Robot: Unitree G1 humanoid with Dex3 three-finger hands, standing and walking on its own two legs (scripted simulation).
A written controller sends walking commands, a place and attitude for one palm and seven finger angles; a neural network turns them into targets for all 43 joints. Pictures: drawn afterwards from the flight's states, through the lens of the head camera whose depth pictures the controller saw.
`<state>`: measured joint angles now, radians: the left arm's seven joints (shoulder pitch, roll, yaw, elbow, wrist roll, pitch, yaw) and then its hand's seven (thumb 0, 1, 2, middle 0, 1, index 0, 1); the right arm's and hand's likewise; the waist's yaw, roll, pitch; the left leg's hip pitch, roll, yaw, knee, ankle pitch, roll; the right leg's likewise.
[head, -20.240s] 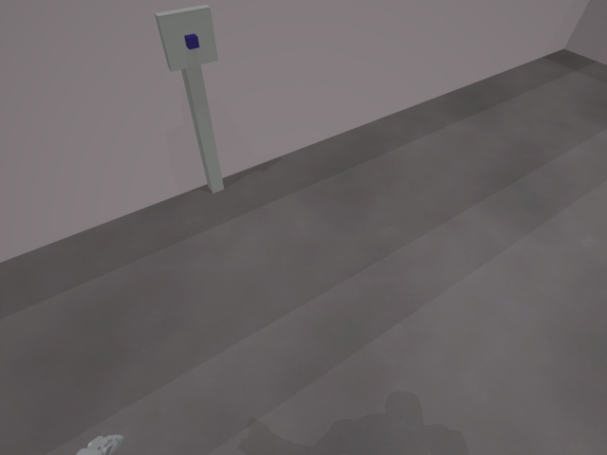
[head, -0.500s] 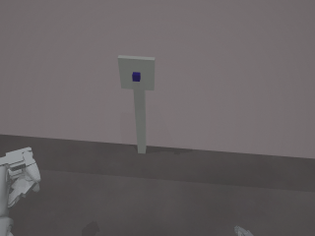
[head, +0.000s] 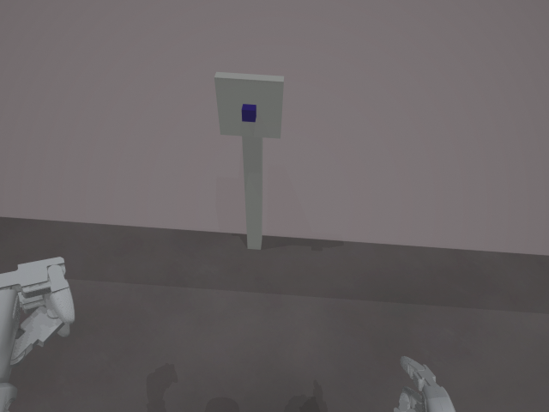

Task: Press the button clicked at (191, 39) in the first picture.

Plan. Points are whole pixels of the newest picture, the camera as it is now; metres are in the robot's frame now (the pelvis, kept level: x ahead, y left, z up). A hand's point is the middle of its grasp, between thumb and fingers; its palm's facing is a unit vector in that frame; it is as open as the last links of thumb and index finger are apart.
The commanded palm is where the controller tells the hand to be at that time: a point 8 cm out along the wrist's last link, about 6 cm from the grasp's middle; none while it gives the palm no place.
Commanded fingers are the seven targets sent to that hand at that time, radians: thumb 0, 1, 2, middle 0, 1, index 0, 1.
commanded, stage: let the arm hang, fingers relaxed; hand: left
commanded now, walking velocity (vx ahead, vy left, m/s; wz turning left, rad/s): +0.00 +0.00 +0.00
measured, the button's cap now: (249, 112) +0.85 +0.12 -0.04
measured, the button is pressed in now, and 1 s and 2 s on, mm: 0 0 0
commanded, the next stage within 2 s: stand and wait in 1.08 s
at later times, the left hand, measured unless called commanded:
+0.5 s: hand out of the picture -0.06 +0.21 -0.17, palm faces +0.06 -0.97 -0.25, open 4.9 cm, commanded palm none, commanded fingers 0.00 0.90 0.90 -0.31 -0.42 -0.31 -0.42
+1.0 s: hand out of the picture +0.02 +0.22 -0.16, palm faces +0.04 -0.97 -0.25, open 7.3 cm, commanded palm none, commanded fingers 0.00 0.90 0.90 -0.20 -0.30 -0.20 -0.30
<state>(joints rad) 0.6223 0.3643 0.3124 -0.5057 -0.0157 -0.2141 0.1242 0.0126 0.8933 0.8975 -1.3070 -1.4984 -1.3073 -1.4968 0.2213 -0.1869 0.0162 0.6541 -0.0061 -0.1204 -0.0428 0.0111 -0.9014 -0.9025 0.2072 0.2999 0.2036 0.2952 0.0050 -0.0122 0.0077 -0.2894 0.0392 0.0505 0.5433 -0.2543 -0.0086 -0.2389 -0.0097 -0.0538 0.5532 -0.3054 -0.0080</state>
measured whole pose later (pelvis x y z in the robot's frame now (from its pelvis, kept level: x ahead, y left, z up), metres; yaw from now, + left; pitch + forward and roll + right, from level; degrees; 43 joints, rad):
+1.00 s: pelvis -0.02 +0.01 +0.01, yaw +2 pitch -2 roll +0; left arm 0.17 0.23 0.01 1.11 0.01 -0.01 0.01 0.00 0.91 0.90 -0.20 -0.30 -0.20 -0.30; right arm 0.18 -0.22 -0.01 1.12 -0.02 0.01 -0.01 0.00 -0.91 -0.90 0.20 0.30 0.20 0.29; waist -0.01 0.01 0.05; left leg -0.22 0.00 0.02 0.39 -0.14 0.01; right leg -0.16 0.00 0.00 0.40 -0.22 0.00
